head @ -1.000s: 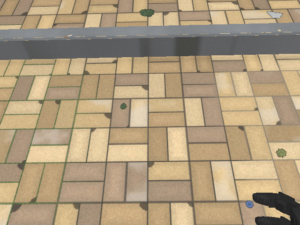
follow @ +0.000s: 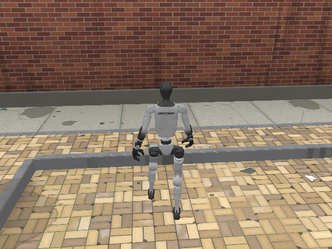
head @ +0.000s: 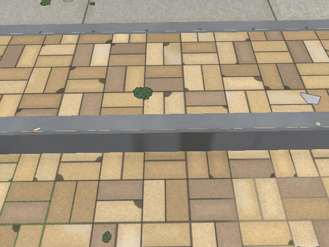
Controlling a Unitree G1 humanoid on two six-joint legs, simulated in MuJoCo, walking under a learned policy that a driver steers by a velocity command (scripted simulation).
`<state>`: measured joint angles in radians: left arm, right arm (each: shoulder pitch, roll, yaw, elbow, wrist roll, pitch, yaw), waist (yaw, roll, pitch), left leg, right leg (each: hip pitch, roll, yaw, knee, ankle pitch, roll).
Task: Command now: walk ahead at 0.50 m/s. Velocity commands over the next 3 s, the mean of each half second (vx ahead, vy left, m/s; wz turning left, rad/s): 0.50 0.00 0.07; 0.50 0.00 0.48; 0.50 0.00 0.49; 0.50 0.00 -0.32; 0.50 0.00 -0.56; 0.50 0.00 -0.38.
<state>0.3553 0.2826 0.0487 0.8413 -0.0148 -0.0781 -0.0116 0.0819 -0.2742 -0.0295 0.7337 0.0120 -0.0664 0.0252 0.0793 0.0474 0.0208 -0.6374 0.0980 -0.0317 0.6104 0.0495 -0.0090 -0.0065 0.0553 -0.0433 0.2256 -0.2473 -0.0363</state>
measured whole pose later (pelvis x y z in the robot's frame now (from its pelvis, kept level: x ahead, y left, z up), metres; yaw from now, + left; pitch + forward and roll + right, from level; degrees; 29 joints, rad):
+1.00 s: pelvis +0.51 +0.05 +0.00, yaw +19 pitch +1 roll -2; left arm 0.38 0.24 0.04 0.94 0.02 -0.09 0.01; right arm 0.06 -0.27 -0.04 0.82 -0.04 -0.01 0.07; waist 0.05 0.04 0.06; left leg -0.59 0.07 0.06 0.73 -0.08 0.05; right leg 0.04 -0.01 -0.26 0.25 -0.29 0.00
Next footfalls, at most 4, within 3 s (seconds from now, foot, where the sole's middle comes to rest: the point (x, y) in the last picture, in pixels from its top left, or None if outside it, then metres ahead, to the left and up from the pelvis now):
0.12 left None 0.25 0.14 -0.78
0.60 right None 0.48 -0.06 -0.78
1.10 left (140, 198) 0.67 0.21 -0.78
1.76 right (132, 111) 1.03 0.28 -0.62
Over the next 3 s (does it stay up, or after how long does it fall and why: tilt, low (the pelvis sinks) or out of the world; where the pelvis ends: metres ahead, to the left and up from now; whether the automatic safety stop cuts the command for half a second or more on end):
stays up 1.63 0.38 0.16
